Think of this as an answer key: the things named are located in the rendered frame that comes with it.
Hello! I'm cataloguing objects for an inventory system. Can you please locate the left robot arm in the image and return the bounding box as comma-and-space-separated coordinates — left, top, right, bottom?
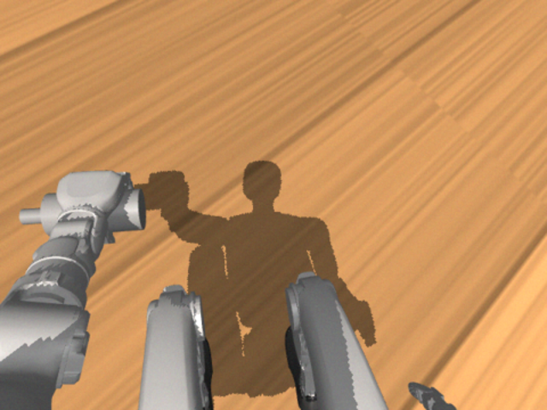
0, 206, 108, 410

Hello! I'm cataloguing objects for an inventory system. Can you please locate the bottle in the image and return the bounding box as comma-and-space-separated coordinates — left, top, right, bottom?
19, 189, 146, 236

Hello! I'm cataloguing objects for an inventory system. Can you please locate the right robot hand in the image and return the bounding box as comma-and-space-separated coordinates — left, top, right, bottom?
409, 382, 457, 410

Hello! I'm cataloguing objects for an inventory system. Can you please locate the right robot foot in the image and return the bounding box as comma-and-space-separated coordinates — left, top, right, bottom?
285, 326, 319, 410

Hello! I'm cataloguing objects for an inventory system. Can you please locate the left robot hand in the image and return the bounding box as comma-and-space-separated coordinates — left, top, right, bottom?
56, 171, 133, 244

